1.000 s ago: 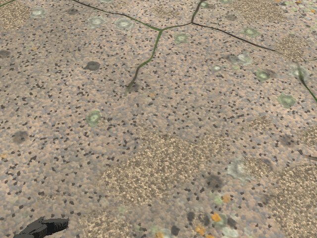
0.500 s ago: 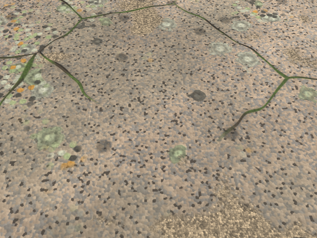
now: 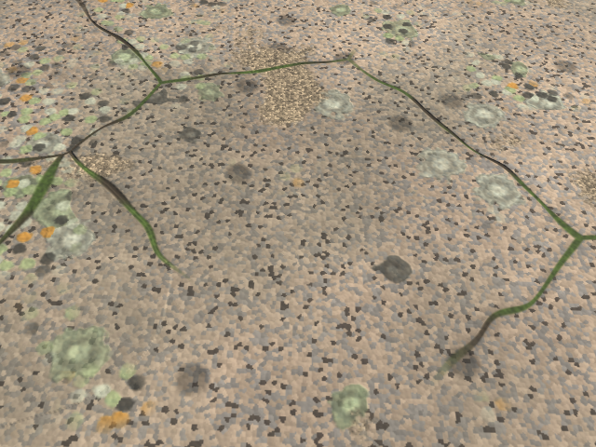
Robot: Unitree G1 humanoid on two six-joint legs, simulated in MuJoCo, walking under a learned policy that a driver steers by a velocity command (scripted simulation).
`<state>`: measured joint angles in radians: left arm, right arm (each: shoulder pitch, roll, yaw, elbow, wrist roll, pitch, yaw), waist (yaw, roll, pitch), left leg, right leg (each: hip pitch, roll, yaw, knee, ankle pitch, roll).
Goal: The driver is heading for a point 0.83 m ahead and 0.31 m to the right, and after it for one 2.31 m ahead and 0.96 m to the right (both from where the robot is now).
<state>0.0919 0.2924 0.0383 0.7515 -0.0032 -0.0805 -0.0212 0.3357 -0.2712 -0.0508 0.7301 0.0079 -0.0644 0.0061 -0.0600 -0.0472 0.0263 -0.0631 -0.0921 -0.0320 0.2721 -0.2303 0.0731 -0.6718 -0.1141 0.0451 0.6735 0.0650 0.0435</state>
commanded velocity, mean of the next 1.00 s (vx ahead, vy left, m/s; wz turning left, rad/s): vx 0.36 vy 0.00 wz -0.32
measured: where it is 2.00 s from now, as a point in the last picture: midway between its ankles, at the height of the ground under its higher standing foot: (381, 364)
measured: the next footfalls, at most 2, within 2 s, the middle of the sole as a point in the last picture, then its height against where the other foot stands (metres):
right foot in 0.16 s outside the picture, level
left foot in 0.64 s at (258, 417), level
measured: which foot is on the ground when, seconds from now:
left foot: down 0.00-0.18, up 0.20-0.62, down 0.64-1.00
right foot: up 0.00-0.14, down 0.16-0.64, up 0.66-1.00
